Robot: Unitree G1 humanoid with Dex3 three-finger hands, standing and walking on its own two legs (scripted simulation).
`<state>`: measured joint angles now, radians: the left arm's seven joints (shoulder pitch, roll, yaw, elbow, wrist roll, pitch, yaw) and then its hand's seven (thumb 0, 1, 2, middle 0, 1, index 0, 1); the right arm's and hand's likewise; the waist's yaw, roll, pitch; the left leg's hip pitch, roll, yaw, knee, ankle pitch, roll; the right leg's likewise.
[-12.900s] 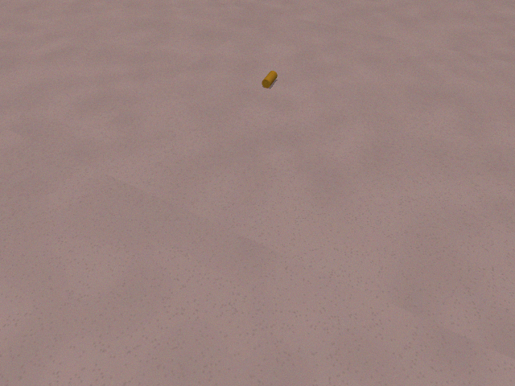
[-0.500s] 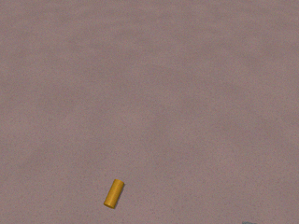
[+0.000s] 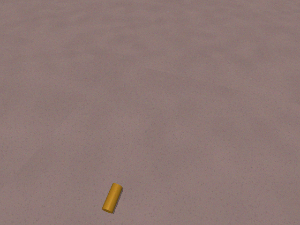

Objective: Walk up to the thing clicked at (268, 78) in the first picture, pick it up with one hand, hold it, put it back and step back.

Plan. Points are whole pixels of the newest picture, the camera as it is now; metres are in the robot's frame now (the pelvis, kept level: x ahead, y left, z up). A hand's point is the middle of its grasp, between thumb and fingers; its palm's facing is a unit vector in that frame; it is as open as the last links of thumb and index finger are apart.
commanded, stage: walk up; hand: left
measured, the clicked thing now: (112, 197) +0.41 +0.24 -0.74
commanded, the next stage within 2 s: none
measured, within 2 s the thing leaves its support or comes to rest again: neither
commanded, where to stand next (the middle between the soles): +0.03 +0.00 m, yaw +0 degrees
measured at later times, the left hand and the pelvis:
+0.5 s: hand out of the picture +0.07 +0.32 -0.16, palm faces -0.04 -0.88 -0.47, open 7.4 cm; pelvis -0.03 +0.03 -0.02, yaw +0 degrees
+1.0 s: hand out of the picture +0.06 +0.28 -0.19, palm faces -0.10 -0.94 -0.33, open 7.4 cm; pelvis -0.03 +0.01 -0.03, yaw -4 degrees
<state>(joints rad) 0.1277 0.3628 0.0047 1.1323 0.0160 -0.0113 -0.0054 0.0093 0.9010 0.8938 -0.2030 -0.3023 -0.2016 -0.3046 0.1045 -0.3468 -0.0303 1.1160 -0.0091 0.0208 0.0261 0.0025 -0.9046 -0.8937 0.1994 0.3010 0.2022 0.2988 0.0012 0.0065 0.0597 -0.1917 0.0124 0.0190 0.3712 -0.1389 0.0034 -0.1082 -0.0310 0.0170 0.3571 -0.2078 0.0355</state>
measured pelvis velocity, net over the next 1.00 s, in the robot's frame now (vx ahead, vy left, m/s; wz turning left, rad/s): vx -0.03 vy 0.01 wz -0.08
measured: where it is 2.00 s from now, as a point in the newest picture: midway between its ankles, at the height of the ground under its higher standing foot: outside the picture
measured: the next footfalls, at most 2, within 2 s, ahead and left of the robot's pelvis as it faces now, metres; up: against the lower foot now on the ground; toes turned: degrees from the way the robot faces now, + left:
left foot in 0.56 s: +0.00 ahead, +0.18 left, +0.00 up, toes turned -2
right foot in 0.98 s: +0.03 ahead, -0.14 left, +0.00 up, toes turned -3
